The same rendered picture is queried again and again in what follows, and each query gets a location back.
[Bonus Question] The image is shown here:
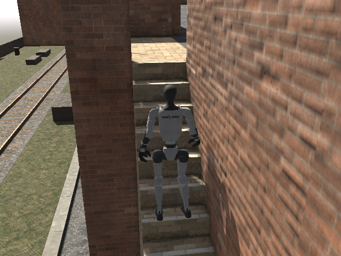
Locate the right robot forearm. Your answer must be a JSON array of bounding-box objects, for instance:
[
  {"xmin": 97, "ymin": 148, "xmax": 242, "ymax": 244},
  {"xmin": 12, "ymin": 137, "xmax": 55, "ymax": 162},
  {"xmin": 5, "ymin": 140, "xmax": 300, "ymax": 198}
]
[{"xmin": 191, "ymin": 127, "xmax": 199, "ymax": 141}]

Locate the right robot hand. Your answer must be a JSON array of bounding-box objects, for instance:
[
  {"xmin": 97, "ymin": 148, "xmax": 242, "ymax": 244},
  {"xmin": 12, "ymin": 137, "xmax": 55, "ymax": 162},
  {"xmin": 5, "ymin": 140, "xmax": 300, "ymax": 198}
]
[{"xmin": 188, "ymin": 139, "xmax": 200, "ymax": 147}]

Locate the robot right upper arm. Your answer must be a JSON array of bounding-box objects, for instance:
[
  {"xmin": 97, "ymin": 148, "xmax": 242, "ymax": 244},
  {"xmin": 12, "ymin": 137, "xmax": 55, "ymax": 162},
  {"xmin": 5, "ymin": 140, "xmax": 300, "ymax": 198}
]
[{"xmin": 181, "ymin": 107, "xmax": 197, "ymax": 135}]

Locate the robot left upper arm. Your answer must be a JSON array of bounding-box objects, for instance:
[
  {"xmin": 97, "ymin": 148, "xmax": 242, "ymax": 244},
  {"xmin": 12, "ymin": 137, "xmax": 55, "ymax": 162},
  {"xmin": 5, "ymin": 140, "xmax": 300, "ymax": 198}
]
[{"xmin": 145, "ymin": 108, "xmax": 159, "ymax": 138}]

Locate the robot left thigh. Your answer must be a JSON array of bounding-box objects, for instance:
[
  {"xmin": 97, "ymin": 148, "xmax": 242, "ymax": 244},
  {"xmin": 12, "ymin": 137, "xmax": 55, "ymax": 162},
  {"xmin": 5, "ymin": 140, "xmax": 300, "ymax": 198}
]
[{"xmin": 152, "ymin": 149, "xmax": 164, "ymax": 186}]

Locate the left robot hand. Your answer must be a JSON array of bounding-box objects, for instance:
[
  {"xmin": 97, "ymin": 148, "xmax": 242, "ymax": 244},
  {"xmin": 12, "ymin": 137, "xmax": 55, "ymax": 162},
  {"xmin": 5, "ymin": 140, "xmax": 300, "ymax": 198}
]
[{"xmin": 139, "ymin": 150, "xmax": 151, "ymax": 162}]

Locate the left robot forearm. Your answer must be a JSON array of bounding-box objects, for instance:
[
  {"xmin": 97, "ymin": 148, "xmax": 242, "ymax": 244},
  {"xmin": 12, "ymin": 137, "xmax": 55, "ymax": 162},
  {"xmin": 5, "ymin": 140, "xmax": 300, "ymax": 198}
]
[{"xmin": 139, "ymin": 130, "xmax": 150, "ymax": 152}]

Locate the humanoid robot head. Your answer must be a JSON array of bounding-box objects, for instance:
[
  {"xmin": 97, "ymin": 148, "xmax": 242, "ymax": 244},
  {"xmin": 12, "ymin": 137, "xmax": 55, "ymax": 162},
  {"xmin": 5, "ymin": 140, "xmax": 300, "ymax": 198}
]
[{"xmin": 162, "ymin": 84, "xmax": 179, "ymax": 110}]

